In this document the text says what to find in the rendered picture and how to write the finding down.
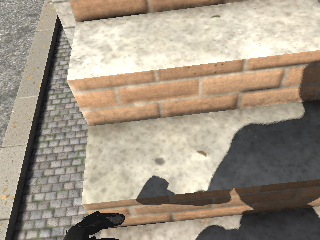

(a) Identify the robot left hand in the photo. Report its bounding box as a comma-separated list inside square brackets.
[64, 211, 125, 240]

